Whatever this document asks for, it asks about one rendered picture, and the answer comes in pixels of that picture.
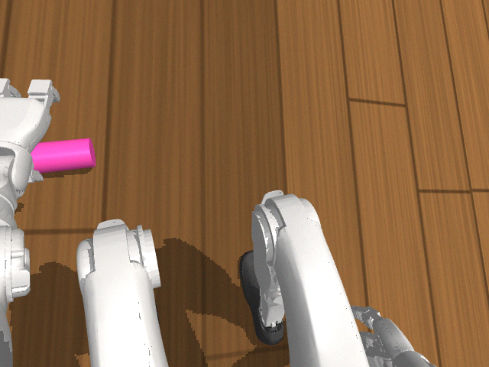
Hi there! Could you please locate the right robot arm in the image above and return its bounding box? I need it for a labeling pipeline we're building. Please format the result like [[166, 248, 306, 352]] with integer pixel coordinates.
[[392, 351, 436, 367]]

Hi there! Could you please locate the right robot foot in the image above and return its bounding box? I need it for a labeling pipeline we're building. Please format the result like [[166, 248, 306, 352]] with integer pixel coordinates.
[[239, 250, 284, 345]]

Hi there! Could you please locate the bottle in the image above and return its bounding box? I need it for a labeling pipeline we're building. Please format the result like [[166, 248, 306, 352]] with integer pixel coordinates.
[[31, 138, 96, 174]]

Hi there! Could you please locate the right robot hand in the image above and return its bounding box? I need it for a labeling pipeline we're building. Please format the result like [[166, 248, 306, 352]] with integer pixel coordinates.
[[351, 306, 415, 367]]

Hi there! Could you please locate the left robot arm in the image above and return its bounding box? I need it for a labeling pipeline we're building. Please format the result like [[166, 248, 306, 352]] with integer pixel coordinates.
[[0, 141, 33, 367]]

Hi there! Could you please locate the left robot hand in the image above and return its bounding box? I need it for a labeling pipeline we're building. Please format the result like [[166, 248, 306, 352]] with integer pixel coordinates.
[[0, 78, 60, 183]]

